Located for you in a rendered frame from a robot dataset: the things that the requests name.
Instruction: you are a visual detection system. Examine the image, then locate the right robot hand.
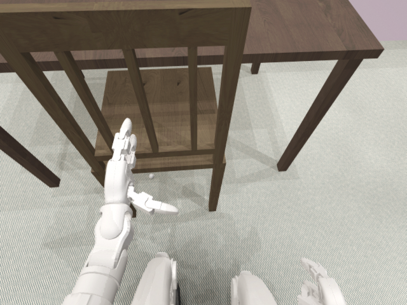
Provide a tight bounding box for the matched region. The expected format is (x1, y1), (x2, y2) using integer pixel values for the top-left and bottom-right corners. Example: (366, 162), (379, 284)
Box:
(298, 258), (347, 305)

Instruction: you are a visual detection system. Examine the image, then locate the chair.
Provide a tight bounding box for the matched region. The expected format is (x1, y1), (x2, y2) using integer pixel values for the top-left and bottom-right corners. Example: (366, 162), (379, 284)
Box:
(0, 0), (252, 218)

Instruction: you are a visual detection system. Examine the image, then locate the robot left thigh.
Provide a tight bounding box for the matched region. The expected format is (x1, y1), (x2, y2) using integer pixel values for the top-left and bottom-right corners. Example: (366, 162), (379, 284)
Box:
(131, 257), (177, 305)

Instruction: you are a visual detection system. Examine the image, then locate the robot right thigh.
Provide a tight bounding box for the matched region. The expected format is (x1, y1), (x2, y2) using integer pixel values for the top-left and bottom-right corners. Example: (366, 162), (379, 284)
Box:
(231, 274), (277, 305)

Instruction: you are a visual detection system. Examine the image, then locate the robot thigh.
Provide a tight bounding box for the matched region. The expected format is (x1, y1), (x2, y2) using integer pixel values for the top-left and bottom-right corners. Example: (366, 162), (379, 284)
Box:
(131, 257), (177, 305)
(231, 274), (277, 305)

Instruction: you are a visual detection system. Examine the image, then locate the table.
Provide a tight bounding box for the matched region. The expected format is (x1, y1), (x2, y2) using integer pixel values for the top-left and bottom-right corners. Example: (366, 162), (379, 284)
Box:
(0, 0), (384, 187)

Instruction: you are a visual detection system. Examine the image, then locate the robot left forearm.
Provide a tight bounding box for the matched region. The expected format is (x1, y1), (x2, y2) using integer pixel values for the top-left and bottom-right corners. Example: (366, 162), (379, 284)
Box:
(62, 203), (134, 305)

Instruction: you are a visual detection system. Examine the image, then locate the left robot hand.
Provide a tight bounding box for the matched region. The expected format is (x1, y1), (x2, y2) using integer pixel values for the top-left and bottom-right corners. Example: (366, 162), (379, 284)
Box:
(104, 118), (179, 216)

